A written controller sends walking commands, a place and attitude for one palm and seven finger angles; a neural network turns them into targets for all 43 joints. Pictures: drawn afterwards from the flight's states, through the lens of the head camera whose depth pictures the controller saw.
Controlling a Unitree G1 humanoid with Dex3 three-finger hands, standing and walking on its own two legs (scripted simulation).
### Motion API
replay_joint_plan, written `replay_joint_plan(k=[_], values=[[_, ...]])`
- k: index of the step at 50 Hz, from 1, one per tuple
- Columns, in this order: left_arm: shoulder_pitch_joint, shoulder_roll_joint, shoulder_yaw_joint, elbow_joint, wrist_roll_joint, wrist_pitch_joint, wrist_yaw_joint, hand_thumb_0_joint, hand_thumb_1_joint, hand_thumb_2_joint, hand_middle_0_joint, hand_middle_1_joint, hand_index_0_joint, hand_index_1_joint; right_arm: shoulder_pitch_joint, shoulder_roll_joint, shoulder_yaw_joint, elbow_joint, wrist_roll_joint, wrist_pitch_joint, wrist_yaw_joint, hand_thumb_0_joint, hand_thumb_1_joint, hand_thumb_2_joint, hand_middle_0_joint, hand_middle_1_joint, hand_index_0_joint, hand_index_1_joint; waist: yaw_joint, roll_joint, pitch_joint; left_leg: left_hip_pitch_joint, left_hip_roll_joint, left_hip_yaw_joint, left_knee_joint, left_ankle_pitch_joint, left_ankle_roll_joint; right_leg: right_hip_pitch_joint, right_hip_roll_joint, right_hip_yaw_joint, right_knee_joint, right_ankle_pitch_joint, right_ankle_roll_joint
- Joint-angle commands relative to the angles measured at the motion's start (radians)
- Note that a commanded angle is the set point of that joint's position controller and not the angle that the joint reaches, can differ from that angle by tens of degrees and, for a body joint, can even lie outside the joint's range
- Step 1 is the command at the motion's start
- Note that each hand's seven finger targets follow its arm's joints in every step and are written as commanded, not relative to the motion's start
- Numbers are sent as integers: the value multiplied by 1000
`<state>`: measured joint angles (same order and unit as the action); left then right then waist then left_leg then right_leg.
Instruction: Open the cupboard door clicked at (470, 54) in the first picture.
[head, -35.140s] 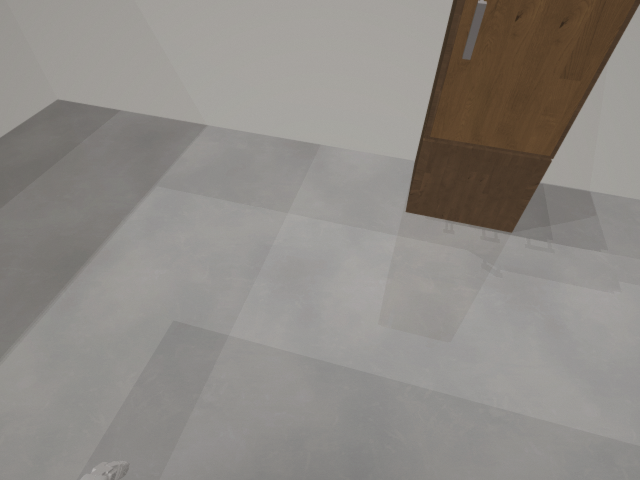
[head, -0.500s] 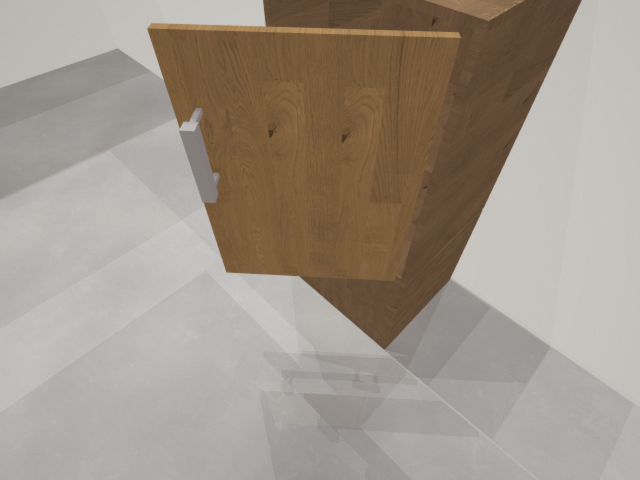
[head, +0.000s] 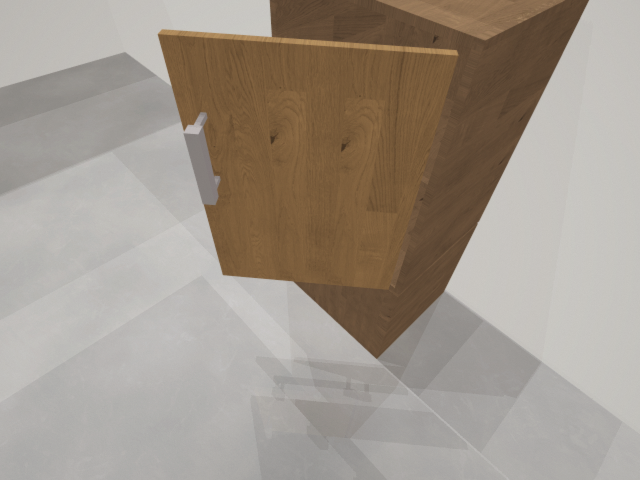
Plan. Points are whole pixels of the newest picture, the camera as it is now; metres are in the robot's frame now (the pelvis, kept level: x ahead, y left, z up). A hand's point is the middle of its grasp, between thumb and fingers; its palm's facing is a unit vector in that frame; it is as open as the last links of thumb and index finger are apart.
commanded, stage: look again from close up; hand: left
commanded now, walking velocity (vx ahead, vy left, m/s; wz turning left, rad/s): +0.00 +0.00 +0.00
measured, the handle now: (206, 159) +0.60 +0.24 +0.05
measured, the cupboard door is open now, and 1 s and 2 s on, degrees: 42 42 42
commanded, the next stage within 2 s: shuffle to correct the standing spot in 0.50 s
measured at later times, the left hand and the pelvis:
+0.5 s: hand out of the picture +0.04 +0.21 -0.18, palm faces -0.02 -0.97 -0.24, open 7.4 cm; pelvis +0.01 +0.02 -0.01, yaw -1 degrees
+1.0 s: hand out of the picture +0.05 +0.24 -0.18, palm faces +0.01 -0.96 -0.29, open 7.4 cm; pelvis +0.02 +0.03 -0.02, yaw +0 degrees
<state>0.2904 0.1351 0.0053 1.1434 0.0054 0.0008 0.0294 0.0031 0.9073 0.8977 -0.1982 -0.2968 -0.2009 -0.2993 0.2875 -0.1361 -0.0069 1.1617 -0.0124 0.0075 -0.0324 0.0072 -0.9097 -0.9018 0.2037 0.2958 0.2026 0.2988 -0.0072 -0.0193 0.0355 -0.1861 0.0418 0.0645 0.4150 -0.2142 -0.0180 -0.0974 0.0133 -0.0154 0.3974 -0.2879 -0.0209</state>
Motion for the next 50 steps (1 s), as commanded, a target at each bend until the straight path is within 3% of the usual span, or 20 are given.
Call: replay_joint_plan(k=[1, 2, 4, 7, 11, 13, 17, 22, 24, 30, 32, 35, 37, 38, 39, 40, 42, 43, 45, 50], values=[[77, 166, 14, -68, 13, -60, 42, 0, 900, 900, -200, -300, -200, -300, 13, -61, -9, -133, 4, -29, 13, 0, -900, -900, 200, 300, 200, 300, -36, 52, -12, -50, 31, -48, 145, -50, 16, -88, -208, 162, -37, 526, -29], [37, 151, 9, -88, 10, -58, 34, 0, 900, 900, -200, -300, -200, -300, 51, -70, -13, -125, 3, -26, 15, 0, -900, -900, 200, 300, 200, 300, -41, 46, -37, -30, 34, -53, 105, -42, 18, -116, -167, 132, -16, 292, -47], [47, 122, 8, -98, 8, -57, 28, 0, 900, 900, -200, -300, -200, -300, 66, -91, -10, -132, -4, -39, 14, 0, -900, -900, 200, 300, 200, 300, -22, 103, -47, -16, 62, -78, 82, 148, 38, -112, -106, 81, 45, 246, -38], [67, 103, 3, -93, 8, -42, 24, 0, 900, 900, -200, -300, -200, -300, 49, -113, -11, -149, -2, -41, 7, 0, -900, -900, 200, 300, 200, 300, -5, 35, -24, -24, 74, -92, 67, 191, 54, -122, -85, 71, 60, 171, -28], [51, 116, 2, -105, 9, -30, 18, 0, 900, 900, -200, -300, -200, -300, 30, -124, -10, -152, -3, -36, 8, 0, -900, -900, 200, 300, 200, 300, -1, -7, 46, -51, 66, -96, 22, 95, 57, -159, -84, 76, 47, 85, -18], [46, 123, 2, -109, 11, -29, 16, 0, 900, 900, -200, -300, -200, -300, 23, -125, -9, -149, -3, -36, 9, 0, -900, -900, 200, 300, 200, 300, 4, 11, 62, -58, 63, -96, 5, 80, 60, -160, -83, 77, 41, 72, -16], [39, 146, 5, -117, 8, -27, 14, 0, 900, 900, -200, -300, -200, -300, 7, -146, -11, -144, -3, -40, 9, 0, -900, -900, 200, 300, 200, 300, 7, -14, 22, -18, 64, -88, 6, 123, 60, -147, -92, 80, 44, 123, -11], [30, 171, 9, -119, 7, -26, 12, 0, 900, 900, -200, -300, -200, -300, -12, -167, -12, -135, -3, -44, 7, 0, -900, -900, 200, 300, 200, 300, 9, 10, -22, 22, 68, -78, 11, 189, 61, -124, -98, 82, 48, 186, -9], [19, 185, 13, -123, 9, -26, 12, 0, 900, 900, -200, -300, -200, -300, -24, -177, -15, -132, -2, -45, 6, 0, -900, -900, 200, 300, 200, 300, 11, 31, -16, 22, 70, -76, 13, 221, 62, -118, -98, 82, 50, 211, -9], [6, 199, 14, -119, 9, -26, 9, 0, 900, 900, -200, -300, -200, -300, -54, -186, -18, -124, -1, -43, 6, 0, -900, -900, 200, 300, 200, 300, 10, 5, -18, 32, 70, -74, 6, 196, 58, -115, -106, 90, 31, 227, -9], [24, 180, 12, -109, 13, -20, 7, 0, 900, 900, -200, -300, -200, -300, -45, -165, -12, -115, -3, -38, 12, 0, -900, -900, 200, 300, 200, 300, 15, 23, -16, 21, 58, -60, 10, 85, 55, -115, -108, 97, 30, 124, -14], [39, 192, 20, -114, 18, -15, 1, 0, 900, 900, -200, -300, -200, -300, -49, -157, -12, -130, -6, -29, 20, 0, -900, -900, 200, 300, 200, 300, 24, -5, 39, -48, 28, -35, 48, -62, 53, -133, -127, 141, -2, -30, -36], [42, 206, 26, -115, 18, -15, -1, 0, 900, 900, -200, -300, -200, -300, -52, -149, -10, -141, -7, -29, 22, 0, -900, -900, 200, 300, 200, 300, 21, -63, 54, -78, 7, -17, 81, -62, 44, -129, -153, 175, -23, -9, -52], [42, 287, 11, -157, 28, -27, 8, 0, 900, 900, -200, -300, -200, -300, -78, -214, -10, -231, -20, -20, 33, 0, -900, -900, 200, 300, 200, 300, -12, 74, 156, -68, -9, -50, 78, -52, 37, -220, -133, 133, -29, -57, -33], [41, 223, 23, -173, 20, -31, 16, 0, 900, 900, -200, -300, -200, -300, -46, -179, -21, -247, -20, -40, 28, 0, -900, -900, 200, 300, 200, 300, -14, 161, -45, -8, 25, -70, 87, 133, 30, -177, -129, 103, 96, 70, -33], [36, 217, 16, -182, 12, -37, 19, 0, 900, 900, -200, -300, -200, -300, -39, -184, -22, -247, -13, -44, 19, 0, -900, -900, 200, 300, 200, 300, -4, 143, -117, 29, 47, -104, 119, 284, 45, -134, -102, 86, 134, 166, -30], [71, 227, 27, -184, 13, -46, 25, 0, 900, 900, -200, -300, -200, -300, -14, -218, -39, -255, -7, -54, 5, 0, -900, -900, 200, 300, 200, 300, 3, 60, -174, 74, 69, -105, 186, 633, 61, -92, -98, 67, 172, 446, -28], [97, 229, 25, -188, 13, -49, 27, 0, 900, 900, -200, -300, -200, -300, -13, -221, -36, -263, -5, -53, 4, 0, -900, -900, 200, 300, 200, 300, 13, -32, -170, 46, 60, -85, 220, 646, 64, -58, -108, 75, 175, 614, -22], [90, 260, 42, -204, 13, -42, 30, 0, 900, 900, -200, -300, -200, -300, -31, -237, -53, -280, -2, -44, 2, 0, -900, -900, 200, 300, 200, 300, 9, -76, -109, -39, 29, -54, 193, 466, 60, -27, -134, 81, 188, 743, -26], [62, 269, 48, -253, 13, -26, 27, 0, 900, 900, -200, -300, -200, -300, -47, -260, -67, -276, -5, -39, -2, 0, -900, -900, 200, 300, 200, 300, 6, 21, -113, 64, 51, -70, 164, 563, 83, -88, -107, 57, 188, 535, -20]])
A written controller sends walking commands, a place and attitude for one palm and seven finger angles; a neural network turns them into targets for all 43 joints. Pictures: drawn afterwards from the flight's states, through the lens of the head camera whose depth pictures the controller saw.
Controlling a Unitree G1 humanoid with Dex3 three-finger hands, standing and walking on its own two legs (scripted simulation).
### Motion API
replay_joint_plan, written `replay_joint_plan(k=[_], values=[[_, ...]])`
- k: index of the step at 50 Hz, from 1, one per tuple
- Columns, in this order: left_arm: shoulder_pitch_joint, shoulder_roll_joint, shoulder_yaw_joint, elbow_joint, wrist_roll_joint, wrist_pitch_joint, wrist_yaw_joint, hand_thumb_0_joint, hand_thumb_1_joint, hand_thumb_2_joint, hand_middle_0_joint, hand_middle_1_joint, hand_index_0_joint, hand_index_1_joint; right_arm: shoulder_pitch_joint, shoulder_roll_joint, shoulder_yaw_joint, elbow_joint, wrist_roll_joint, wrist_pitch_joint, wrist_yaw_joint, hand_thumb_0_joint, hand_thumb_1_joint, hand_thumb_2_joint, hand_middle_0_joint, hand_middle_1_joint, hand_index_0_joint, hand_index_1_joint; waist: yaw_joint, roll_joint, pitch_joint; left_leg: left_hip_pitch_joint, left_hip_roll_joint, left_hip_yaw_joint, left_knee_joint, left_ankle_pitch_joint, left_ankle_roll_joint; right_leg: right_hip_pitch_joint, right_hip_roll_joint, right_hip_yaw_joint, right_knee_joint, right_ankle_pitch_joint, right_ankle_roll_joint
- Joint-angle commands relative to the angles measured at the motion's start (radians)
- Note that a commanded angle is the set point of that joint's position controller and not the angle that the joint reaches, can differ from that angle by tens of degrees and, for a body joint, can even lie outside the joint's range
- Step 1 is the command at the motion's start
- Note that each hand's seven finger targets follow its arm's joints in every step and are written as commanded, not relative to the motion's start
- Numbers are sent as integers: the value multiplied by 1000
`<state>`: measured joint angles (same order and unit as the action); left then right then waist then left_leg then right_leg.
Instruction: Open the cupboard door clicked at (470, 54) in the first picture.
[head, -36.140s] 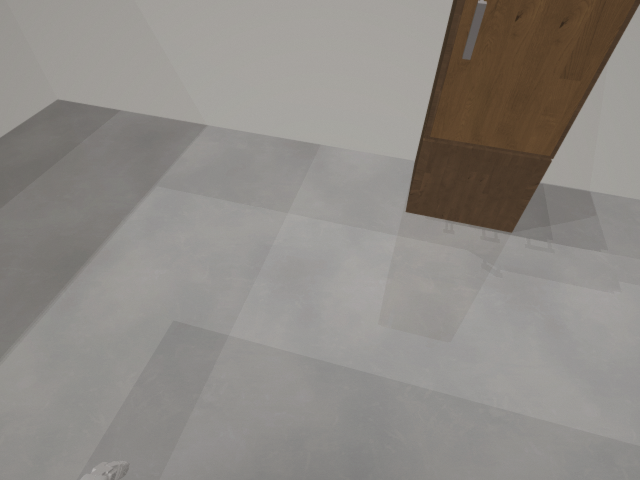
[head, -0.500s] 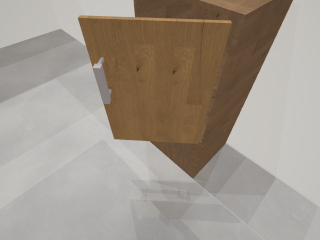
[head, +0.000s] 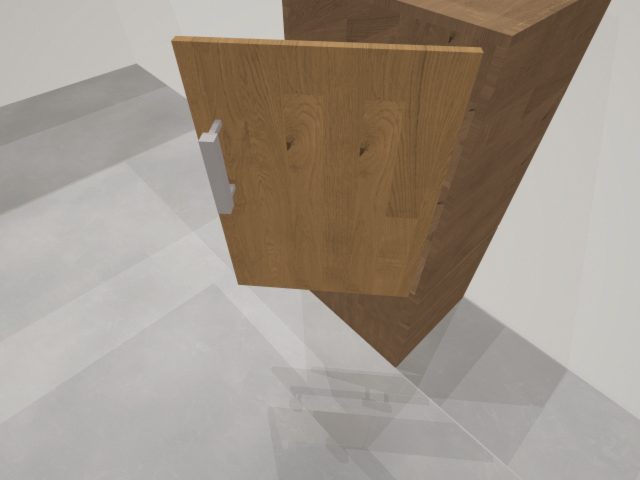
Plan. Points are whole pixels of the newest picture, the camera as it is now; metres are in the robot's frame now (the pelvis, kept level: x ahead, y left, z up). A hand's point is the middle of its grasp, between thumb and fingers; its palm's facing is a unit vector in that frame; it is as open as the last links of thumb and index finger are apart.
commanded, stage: come to a stop and stand still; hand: left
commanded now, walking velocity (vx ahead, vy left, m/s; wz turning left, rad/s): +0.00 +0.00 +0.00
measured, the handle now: (221, 168) +0.58 +0.21 +0.06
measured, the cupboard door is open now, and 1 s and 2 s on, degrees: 42 42 42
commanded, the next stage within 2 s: look again from close up in 0.84 s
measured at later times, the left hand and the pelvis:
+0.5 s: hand out of the picture -0.01 +0.24 -0.14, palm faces -0.02 -0.95 -0.31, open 7.4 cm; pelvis -0.07 +0.00 +0.01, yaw +0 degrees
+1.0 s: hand out of the picture -0.09 +0.20 -0.16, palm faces -0.02 -0.97 -0.24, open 7.4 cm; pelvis -0.09 +0.01 +0.01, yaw +0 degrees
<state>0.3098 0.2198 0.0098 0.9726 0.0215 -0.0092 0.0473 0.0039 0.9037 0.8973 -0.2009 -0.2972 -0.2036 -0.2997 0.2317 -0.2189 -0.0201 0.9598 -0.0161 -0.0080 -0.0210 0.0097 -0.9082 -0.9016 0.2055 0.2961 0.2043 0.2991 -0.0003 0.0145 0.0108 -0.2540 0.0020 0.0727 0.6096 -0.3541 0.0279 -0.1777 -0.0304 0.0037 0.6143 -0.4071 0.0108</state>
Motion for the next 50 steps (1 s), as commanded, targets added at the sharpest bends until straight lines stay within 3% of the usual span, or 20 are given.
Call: replay_joint_plan(k=[1, 3, 12, 17, 25, 27, 32, 50], values=[[24, 192, 48, -91, -4, -14, 8, 0, 900, 900, -200, -300, -200, -300, 1, -188, -58, -76, -1, -23, -14, 0, -900, -900, 200, 300, 200, 300, -4, -7, -87, 139, 97, -86, -40, 706, 39, -14, -58, 31, -36, 606, -51], [5, 198, 46, -101, -2, -12, 4, 0, 900, 900, -200, -300, -200, -300, -31, -193, -58, -78, -2, -23, -11, 0, -900, -900, 200, 300, 200, 300, 1, -12, -77, 139, 101, -89, -55, 670, 41, -16, -59, 32, -64, 563, -49], [-101, 246, 31, -84, 0, -1, -22, 0, 900, 900, -200, -300, -200, -300, -127, -245, -43, -61, -2, -21, 8, 0, -900, -900, 200, 300, 200, 300, 2, 11, 25, 45, 107, -137, -256, 177, 25, -48, -63, 56, -215, 172, -34], [-111, 258, 25, -60, 2, -3, -28, 0, 900, 900, -200, -300, -200, -300, -119, -262, -39, -40, -2, -19, 15, 0, -900, -900, 200, 300, 200, 300, -1, -11, 40, 23, 107, -156, -320, 24, 15, -61, -69, 66, -259, 108, -34], [-87, 253, 16, -17, -1, -8, -27, 0, 900, 900, -200, -300, -200, -300, -74, -256, -32, 12, 2, -19, 17, 0, -900, -900, 200, 300, 200, 300, -5, -20, 31, 32, 107, -156, -333, 19, 4, -62, -83, 79, -302, 84, -34], [-75, 246, 14, -3, -2, -8, -27, 0, 900, 900, -200, -300, -200, -300, -63, -256, -31, 29, 2, -20, 17, 0, -900, -900, 200, 300, 200, 300, -4, 4, 31, 29, 110, -161, -341, 9, 2, -59, -81, 77, -300, 89, -35], [-48, 225, 10, 31, -3, -8, -24, 0, 900, 900, -200, -300, -200, -300, -31, -234, -29, 66, 5, -15, 15, 0, -900, -900, 200, 300, 200, 300, -6, -20, 55, 18, 107, -157, -340, 0, -3, -77, -83, 84, -316, 61, -35], [15, 140, 8, 72, 1, -9, -11, 0, 900, 900, -200, -300, -200, -300, 19, -158, -33, 111, 7, -9, 11, 0, -900, -900, 200, 300, 200, 300, -7, -7, 63, 19, 112, -155, -343, 7, -9, -97, -73, 81, -300, 84, -30]])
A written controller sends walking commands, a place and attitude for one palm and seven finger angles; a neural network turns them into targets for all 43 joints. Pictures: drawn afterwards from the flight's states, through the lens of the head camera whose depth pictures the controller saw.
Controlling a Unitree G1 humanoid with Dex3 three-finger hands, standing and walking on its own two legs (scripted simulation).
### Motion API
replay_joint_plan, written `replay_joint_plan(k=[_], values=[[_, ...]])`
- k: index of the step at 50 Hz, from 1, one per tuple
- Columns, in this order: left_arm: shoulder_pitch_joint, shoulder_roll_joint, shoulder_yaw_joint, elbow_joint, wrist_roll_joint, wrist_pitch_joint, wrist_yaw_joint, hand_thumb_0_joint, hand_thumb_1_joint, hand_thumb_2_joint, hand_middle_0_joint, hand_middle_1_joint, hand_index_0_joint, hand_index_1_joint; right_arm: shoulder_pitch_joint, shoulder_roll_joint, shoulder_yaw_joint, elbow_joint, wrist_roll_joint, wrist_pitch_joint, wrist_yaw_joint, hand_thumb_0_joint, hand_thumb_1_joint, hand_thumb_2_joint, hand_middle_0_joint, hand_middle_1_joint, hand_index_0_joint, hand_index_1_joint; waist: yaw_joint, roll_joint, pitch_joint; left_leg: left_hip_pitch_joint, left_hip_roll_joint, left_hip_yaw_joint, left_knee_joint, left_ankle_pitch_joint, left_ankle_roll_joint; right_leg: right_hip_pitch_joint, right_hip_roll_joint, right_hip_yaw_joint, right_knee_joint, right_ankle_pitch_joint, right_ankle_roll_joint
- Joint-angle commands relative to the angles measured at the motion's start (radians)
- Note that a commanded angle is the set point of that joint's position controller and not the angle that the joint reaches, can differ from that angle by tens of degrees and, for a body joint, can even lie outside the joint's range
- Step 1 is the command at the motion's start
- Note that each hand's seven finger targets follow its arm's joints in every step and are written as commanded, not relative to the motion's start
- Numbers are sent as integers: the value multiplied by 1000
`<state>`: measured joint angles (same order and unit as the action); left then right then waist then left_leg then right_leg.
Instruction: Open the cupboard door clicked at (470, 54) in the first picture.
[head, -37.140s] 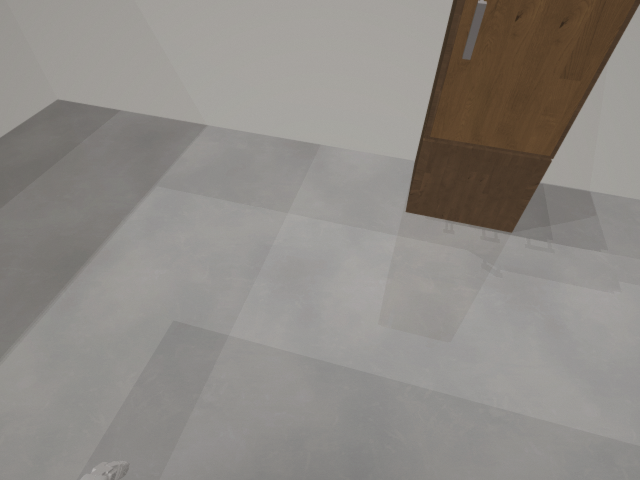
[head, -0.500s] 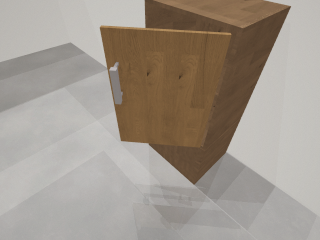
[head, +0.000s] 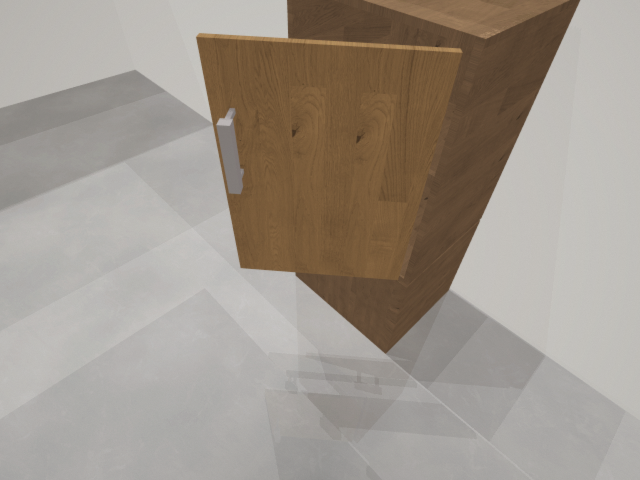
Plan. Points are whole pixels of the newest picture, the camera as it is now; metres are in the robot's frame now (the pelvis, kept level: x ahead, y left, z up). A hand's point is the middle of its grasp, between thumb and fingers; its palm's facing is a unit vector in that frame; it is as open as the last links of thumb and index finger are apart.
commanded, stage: look again from close up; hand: left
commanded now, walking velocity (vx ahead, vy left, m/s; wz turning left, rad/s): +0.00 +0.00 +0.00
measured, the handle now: (233, 151) +0.67 +0.20 +0.05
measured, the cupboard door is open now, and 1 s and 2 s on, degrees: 42 42 42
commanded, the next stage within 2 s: shuffle to correct the standing spot in 0.40 s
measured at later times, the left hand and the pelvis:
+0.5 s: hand out of the picture +0.00 +0.20 -0.17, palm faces +0.00 -0.97 -0.25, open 7.4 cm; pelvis +0.00 +0.00 +0.00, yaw +0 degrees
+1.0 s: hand out of the picture +0.04 +0.16 -0.18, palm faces -0.01 -0.99 -0.15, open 7.4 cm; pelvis +0.07 +0.00 -0.01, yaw -3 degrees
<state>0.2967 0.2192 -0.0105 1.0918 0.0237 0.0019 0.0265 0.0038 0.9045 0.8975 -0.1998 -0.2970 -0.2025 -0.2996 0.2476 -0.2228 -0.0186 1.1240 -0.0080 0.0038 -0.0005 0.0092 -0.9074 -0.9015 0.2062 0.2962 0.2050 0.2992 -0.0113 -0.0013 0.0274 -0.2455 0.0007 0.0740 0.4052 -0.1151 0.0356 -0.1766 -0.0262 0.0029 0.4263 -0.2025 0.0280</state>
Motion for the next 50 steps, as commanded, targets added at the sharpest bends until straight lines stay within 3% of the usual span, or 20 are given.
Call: replay_joint_plan(k=[1, 17, 25, 28, 31, 34, 39, 41, 43, 45, 46, 48, 50], values=[[32, 140, 30, -45, 0, -20, 9, 0, 900, 900, -200, -300, -200, -300, 0, -152, -36, -54, -1, -21, -9, 0, -900, -900, 200, 300, 200, 300, 6, 9, 46, 7, 114, -159, -144, -245, -17, -97, -76, 80, -112, -126, -46], [39, 128, 37, -48, 3, -21, 8, 0, 900, 900, -200, -300, -200, -300, -11, -146, -39, -63, -2, -20, -9, 0, -900, -900, 200, 300, 200, 300, 7, 20, 40, 8, 116, -170, -159, -263, -17, -95, -71, 71, -107, -111, -44], [23, 138, 36, -46, 1, -26, 7, 0, 900, 900, -200, -300, -200, -300, -16, -150, -36, -58, 0, -22, -10, 0, -900, -900, 200, 300, 200, 300, 5, 6, 32, 37, 116, -156, -143, -196, -18, -86, -78, 77, -119, -78, -47], [71, 77, 24, -20, 1, -16, 7, 0, 900, 900, -200, -300, -200, -300, 26, -83, -19, -35, -6, -8, -7, 0, -900, -900, 200, 300, 200, 300, 5, -14, 33, 40, 98, -136, -127, -298, -27, -106, -77, 83, -140, -222, -39], [91, 82, 33, -22, 3, -7, 3, 0, 900, 900, -200, -300, -200, -300, 46, -71, -16, -38, -13, 0, -5, 0, -900, -900, 200, 300, 200, 300, 11, -36, 85, -9, 73, -107, -79, -360, -27, -144, -87, 123, -151, -348, -55], [108, 85, 43, -28, 0, -10, -3, 0, 900, 900, -200, -300, -200, -300, 60, -57, -14, -47, -12, -8, -7, 0, -900, -900, 200, 300, 200, 300, 14, -48, 92, -21, 58, -80, -14, -321, -22, -138, -102, 154, -139, -343, -79], [121, 66, 56, -45, 1, -9, -6, 0, 900, 900, -200, -300, -200, -300, 103, -45, -17, -58, -11, -16, -10, 0, -900, -900, 200, 300, 200, 300, 9, -60, 144, -62, 56, -84, 17, -364, -9, -167, -97, 154, -93, -379, -99], [128, 47, 58, -49, 1, -12, -8, 0, 900, 900, -200, -300, -200, -300, 130, -46, -19, -57, -10, -24, -12, 0, -900, -900, 200, 300, 200, 300, 3, -11, 126, -32, 78, -116, -13, -383, 4, -179, -76, 119, -31, -341, -96], [129, 22, 57, -55, 5, -14, -10, 0, 900, 900, -200, -300, -200, -300, 159, -64, -27, -50, -8, -28, -15, 0, -900, -900, 200, 300, 200, 300, 1, 62, 131, -11, 134, -195, -82, -437, 36, -205, -33, 48, 67, -290, -82], [119, -20, 52, -68, 7, -20, -12, 0, 900, 900, -200, -300, -200, -300, 206, -87, -36, -40, -9, -36, -21, 0, -900, -900, 200, 300, 200, 300, -10, 159, 121, 51, 242, -341, -188, -484, 104, -275, 9, -61, 252, -223, -56], [96, -34, 49, -78, 7, -23, -12, 0, 900, 900, -200, -300, -200, -300, 226, -83, -38, -35, -10, -41, -23, 0, -900, -900, 200, 300, 200, 300, -17, 159, 116, 89, 285, -388, -210, -433, 145, -322, 1, -76, 331, -243, -53], [44, -45, 50, -101, 4, -30, -17, 0, 900, 900, -200, -300, -200, -300, 230, -66, -34, -34, -12, -49, -23, 0, -900, -900, 200, 300, 200, 300, -19, 110, 119, 89, 312, -373, -204, -290, 184, -341, -38, -61, 366, -292, -56], [92, -71, 52, -87, 1, -38, -21, 0, 900, 900, -200, -300, -200, -300, 184, -46, -27, -37, -13, -52, -25, 0, -900, -900, 200, 300, 200, 300, 19, 79, 61, 30, 261, -247, -138, -180, 150, -170, -42, -78, 206, -224, -55]])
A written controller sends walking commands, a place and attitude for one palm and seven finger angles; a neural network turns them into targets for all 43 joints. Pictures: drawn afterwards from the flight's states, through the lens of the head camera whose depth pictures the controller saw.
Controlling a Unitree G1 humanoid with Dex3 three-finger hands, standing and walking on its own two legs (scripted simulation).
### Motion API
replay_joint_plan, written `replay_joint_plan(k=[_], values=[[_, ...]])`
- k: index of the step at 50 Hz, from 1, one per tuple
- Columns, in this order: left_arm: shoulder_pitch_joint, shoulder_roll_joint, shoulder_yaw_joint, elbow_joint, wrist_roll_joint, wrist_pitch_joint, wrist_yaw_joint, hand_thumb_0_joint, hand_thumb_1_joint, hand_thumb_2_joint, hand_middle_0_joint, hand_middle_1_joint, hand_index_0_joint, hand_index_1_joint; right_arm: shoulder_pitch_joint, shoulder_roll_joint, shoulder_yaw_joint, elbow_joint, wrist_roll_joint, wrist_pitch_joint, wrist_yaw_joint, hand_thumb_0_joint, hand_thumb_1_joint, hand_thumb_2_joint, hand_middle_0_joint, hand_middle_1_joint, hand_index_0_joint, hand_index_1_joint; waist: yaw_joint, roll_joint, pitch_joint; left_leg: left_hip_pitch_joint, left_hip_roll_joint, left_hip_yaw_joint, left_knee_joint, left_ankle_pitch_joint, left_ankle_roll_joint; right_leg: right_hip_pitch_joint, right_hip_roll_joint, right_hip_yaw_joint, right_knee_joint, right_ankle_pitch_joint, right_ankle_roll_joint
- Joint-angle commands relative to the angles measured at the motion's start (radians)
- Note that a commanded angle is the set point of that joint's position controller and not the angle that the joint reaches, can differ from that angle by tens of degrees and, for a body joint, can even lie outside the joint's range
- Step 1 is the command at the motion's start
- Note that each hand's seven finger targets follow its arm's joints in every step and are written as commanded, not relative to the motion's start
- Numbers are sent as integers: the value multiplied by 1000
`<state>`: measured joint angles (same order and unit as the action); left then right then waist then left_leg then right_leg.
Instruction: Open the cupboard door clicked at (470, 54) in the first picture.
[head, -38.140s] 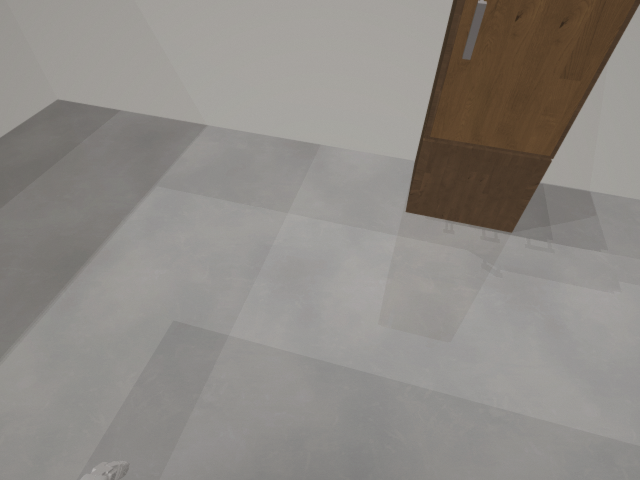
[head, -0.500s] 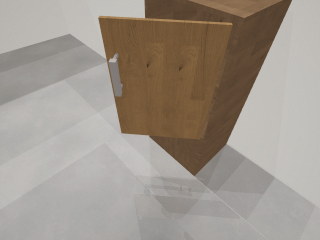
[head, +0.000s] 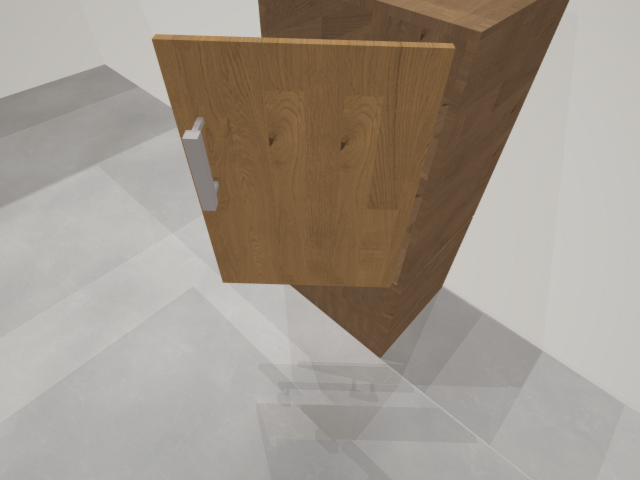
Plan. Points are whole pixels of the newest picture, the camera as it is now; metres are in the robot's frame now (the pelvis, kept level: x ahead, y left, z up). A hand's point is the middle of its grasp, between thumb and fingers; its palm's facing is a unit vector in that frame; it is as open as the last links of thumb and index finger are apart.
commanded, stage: shuffle to correct the standing spot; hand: left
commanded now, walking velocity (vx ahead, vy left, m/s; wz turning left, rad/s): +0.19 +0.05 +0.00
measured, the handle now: (204, 165) +0.59 +0.24 +0.06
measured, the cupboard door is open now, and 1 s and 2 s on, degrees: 42 42 42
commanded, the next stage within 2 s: come to a stop and stand still in 0.04 s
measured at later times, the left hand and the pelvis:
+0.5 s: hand out of the picture +0.09 +0.20 -0.18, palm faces +0.06 -0.98 -0.20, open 7.4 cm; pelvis +0.08 +0.02 +0.00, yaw +0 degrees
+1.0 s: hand out of the picture +0.10 +0.18 -0.17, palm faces +0.07 -0.98 -0.19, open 7.2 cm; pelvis +0.06 +0.00 +0.01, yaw +1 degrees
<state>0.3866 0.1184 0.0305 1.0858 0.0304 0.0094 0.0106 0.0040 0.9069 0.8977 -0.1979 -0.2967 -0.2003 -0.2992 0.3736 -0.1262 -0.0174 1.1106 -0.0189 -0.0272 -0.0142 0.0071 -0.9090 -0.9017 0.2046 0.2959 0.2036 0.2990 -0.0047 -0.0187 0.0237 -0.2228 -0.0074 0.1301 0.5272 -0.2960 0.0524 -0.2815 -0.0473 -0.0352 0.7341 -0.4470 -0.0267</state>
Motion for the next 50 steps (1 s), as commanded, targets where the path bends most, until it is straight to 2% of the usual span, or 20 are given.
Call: replay_joint_plan(k=[1, 2, 3, 4, 8, 10, 13, 15, 18, 24, 29, 30, 32, 33, 35, 39, 41, 42, 45, 50], values=[[72, 24, 13, -54, -6, -49, -4, 0, 900, 900, -200, -300, -200, -300, 28, -137, -24, -26, 2, -20, -12, 0, -900, -900, 200, 300, 200, 300, 47, 72, 30, -57, 215, -225, -177, 6, 93, 86, -2, -63, -231, 124, 1], [137, 54, 22, -28, -4, -54, 3, 0, 900, 900, -200, -300, -200, -300, 9, -107, -22, -36, 9, -21, -11, 0, -900, -900, 200, 300, 200, 300, 75, -31, 16, -181, 134, -143, -45, -29, 42, 235, -55, 37, -332, 146, -21], [199, 143, 43, -11, -3, -60, 13, 0, 900, 900, -200, -300, -200, -300, -14, -57, -14, -68, 14, -22, -5, 0, -900, -900, 200, 300, 200, 300, 96, -238, 44, -388, 23, -21, 147, -127, -16, 361, -251, 288, -442, 178, -103], [252, 193, 53, -3, -10, -61, 19, 0, 900, 900, -200, -300, -200, -300, -61, -77, -23, -97, 1, -21, 0, 0, -900, -900, 200, 300, 200, 300, 112, -212, 38, -449, 30, -16, 337, -255, -32, 354, -397, 449, -514, 205, -195], [123, 104, 38, -21, -2, -70, 29, 0, 900, 900, -200, -300, -200, -300, -90, -45, -34, -85, -3, -2, 9, 0, -900, -900, 200, 300, 200, 300, 43, -72, 120, -450, 103, -93, 493, -108, -51, 235, -314, 228, -481, 489, -181], [65, 100, 29, -37, 4, -65, 32, 0, 900, 900, -200, -300, -200, -300, -79, -23, -25, -84, 5, 8, 9, 0, -900, -900, 200, 300, 200, 300, 16, -106, 95, -325, 97, -71, 332, -78, -67, 189, -254, 86, -428, 737, -138], [4, 122, 27, -50, 0, -41, 35, 0, 900, 900, -200, -300, -200, -300, -53, -12, -17, -66, 12, 14, 2, 0, -900, -900, 200, 300, 200, 300, -1, -147, 47, -81, 39, -9, 58, 105, -77, 112, -157, -17, -322, 785, -70], [12, 123, 26, -59, -4, -25, 40, 0, 900, 900, -200, -300, -200, -300, -8, -76, -32, -53, 7, 7, -7, 0, -900, -900, 200, 300, 200, 300, -13, -50, -3, 98, 85, -42, -50, 508, -62, 49, -104, -31, -191, 653, -5], [58, 87, 20, -78, -15, 5, 51, 0, 900, 900, -200, -300, -200, -300, 0, -201, -54, -74, 9, 11, -25, 0, -900, -900, 200, 300, 200, 300, -9, 266, -61, 158, 353, -265, -102, 1111, 113, -17, 2, -45, 59, -82, 55], [-27, 96, 35, -119, -11, 22, 30, 0, 900, 900, -200, -300, -200, -300, -132, -218, -73, -133, -7, 28, -42, 0, -900, -900, 200, 300, 200, 300, -13, 155, -121, 147, 368, -258, -101, 841, 165, -122, 10, 51, 227, -101, 38], [37, 89, 38, -139, -6, 24, 18, 0, 900, 900, -200, -300, -200, -300, -222, -211, -76, -167, -8, 40, -30, 0, -900, -900, 200, 300, 200, 300, 42, 148, -117, -44, 302, -196, -92, 415, 90, 82, 7, 3, -105, 94, 33], [67, 109, 41, -134, 1, 19, 18, 0, 900, 900, -200, -300, -200, -300, -230, -192, -76, -173, -2, 47, -23, 0, -900, -900, 200, 300, 200, 300, 59, 73, -104, -111, 236, -157, -35, 223, 43, 146, 6, -6, -261, 223, 40], [-60, 234, 44, -180, 12, 8, 23, 0, 900, 900, -200, -300, -200, -300, -206, -86, -59, -198, 8, 68, -6, 0, -900, -900, 200, 300, 200, 300, 11, -283, 26, -212, 37, -53, 210, -185, -69, -35, -275, 316, -507, 191, -90], [-106, 236, 41, -202, 9, 5, 24, 0, 900, 900, -200, -300, -200, -300, -234, -98, -60, -202, 3, 78, -2, 0, -900, -900, 200, 300, 200, 300, 23, -189, 29, -143, 45, -107, 322, -215, -64, -144, -294, 315, -516, 159, -149], [-173, 212, 38, -201, 8, -5, 26, 0, 900, 900, -200, -300, -200, -300, -218, -98, -58, -178, 1, 77, -2, 0, -900, -900, 200, 300, 200, 300, -6, -207, 58, -182, 44, -134, 415, -169, -54, -103, -216, 233, -445, 363, -146], [-137, 202, 34, -171, 0, -12, 29, 0, 900, 900, -200, -300, -200, -300, -148, -80, -43, -130, 9, 52, -8, 0, -900, -900, 200, 300, 200, 300, -3, -116, -30, -109, 39, -88, 123, -97, -76, 110, -175, 137, -293, 702, -140], [-120, 182, 25, -144, -15, -11, 26, 0, 900, 900, -200, -300, -200, -300, -111, -86, -32, -98, 6, 37, -12, 0, -900, -900, 200, 300, 200, 300, -7, -42, -59, 56, 66, -126, -107, 182, -63, 62, -126, 111, -248, 558, -63], [-105, 155, 17, -138, -20, -10, 22, 0, 900, 900, -200, -300, -200, -300, -124, -120, -28, -94, 0, 25, -15, 0, -900, -900, 200, 300, 200, 300, 14, 51, -70, 82, 150, -209, -135, 351, -31, 45, -70, 76, -250, 444, -10], [-113, 134, 12, -94, -16, -3, 23, 0, 900, 900, -200, -300, -200, -300, -172, -126, -19, -72, 2, 14, -16, 0, -900, -900, 200, 300, 200, 300, 38, 155, -17, -48, 171, -245, -197, 298, 3, 156, -34, 39, -301, 283, 28], [-95, 133, 0, -37, -18, -13, 18, 0, 900, 900, -200, -300, -200, -300, -116, -107, -11, -27, 5, 18, -17, 0, -900, -900, 200, 300, 200, 300, 21, 51, 2, 4, 123, -182, -211, 143, -36, 134, -61, 69, -404, 290, 15]])
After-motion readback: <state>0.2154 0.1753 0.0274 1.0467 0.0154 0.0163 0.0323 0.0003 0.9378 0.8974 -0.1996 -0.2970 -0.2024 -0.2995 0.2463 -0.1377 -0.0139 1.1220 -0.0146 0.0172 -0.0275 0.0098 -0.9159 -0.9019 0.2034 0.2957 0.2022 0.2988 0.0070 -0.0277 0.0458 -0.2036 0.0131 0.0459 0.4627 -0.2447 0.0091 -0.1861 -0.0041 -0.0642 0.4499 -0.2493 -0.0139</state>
